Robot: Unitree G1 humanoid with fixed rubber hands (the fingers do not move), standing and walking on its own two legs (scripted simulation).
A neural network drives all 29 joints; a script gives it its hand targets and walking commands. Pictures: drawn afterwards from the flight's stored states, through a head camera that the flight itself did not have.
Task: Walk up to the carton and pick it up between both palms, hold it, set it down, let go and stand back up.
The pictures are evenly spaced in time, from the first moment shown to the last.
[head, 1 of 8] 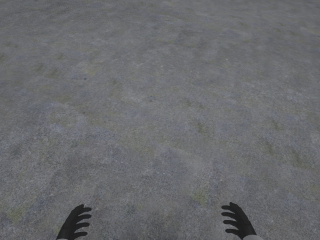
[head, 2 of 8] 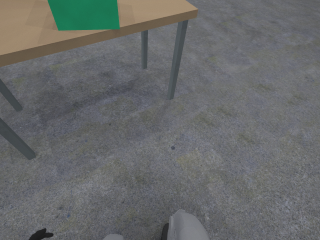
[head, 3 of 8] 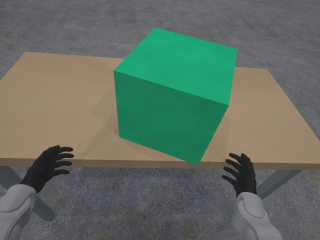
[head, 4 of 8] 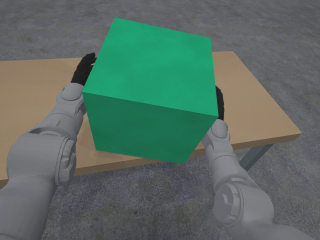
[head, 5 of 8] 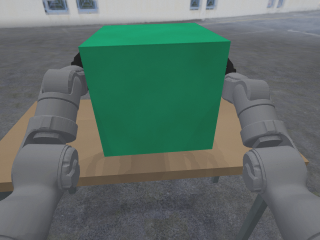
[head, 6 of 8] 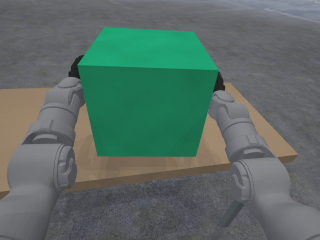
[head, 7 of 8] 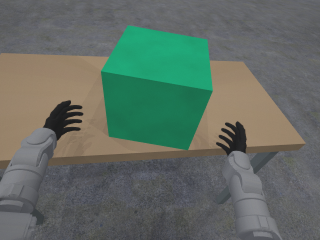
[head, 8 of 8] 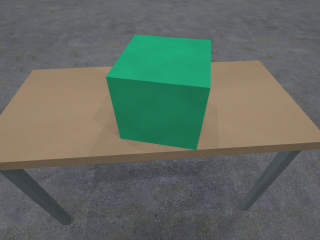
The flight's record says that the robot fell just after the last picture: no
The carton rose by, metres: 0.21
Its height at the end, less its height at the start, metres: +0.00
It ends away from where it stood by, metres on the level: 0.01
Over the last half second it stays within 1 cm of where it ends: yes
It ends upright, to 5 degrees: yes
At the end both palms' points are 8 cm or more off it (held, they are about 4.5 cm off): yes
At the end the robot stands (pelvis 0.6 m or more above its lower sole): yes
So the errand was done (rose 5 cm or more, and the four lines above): yes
